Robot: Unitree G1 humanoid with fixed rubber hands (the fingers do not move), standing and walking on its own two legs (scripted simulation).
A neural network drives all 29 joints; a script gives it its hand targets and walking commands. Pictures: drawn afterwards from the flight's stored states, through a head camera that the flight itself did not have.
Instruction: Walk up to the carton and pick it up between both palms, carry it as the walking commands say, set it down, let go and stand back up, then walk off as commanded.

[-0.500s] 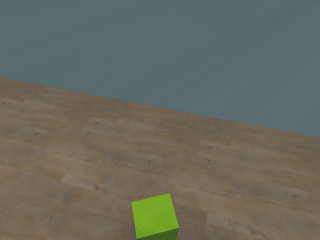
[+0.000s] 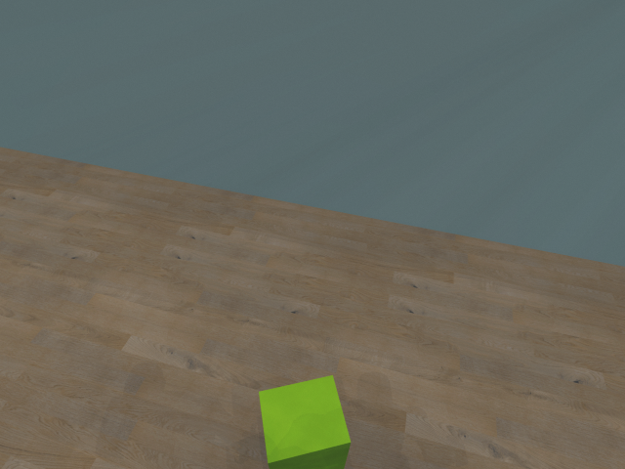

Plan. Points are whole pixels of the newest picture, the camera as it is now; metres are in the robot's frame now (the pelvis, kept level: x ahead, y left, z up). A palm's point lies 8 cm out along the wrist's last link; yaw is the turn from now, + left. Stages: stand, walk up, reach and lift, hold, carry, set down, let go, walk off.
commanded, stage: walk off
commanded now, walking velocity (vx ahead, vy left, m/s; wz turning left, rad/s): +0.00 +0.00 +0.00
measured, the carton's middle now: (303, 434) +0.37 +0.05 -0.64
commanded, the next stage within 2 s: none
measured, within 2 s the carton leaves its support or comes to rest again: neither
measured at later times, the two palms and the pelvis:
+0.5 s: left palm out of the picture -0.03 +0.28 -0.14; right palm out of the picture +0.01 -0.30 -0.14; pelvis -0.07 -0.01 -0.02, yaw +3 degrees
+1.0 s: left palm out of the picture -0.19 +0.31 -0.15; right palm out of the picture -0.09 -0.24 -0.11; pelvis -0.20 +0.02 +0.00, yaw +6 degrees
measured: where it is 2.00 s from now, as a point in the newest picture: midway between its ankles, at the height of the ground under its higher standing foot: outside the picture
